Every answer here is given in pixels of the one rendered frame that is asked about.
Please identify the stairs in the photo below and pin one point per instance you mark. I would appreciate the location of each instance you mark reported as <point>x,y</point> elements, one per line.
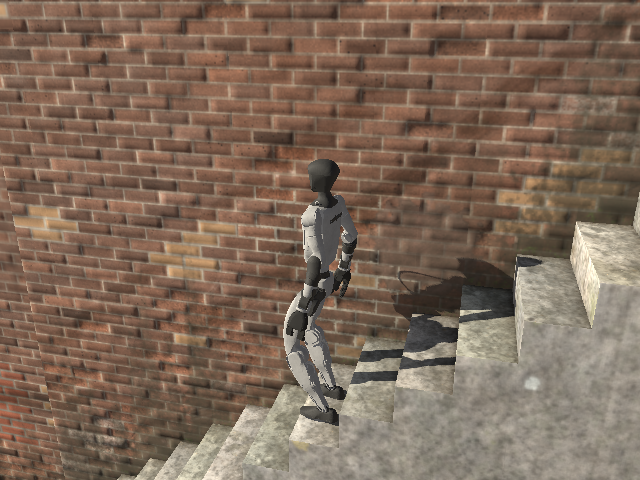
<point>537,382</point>

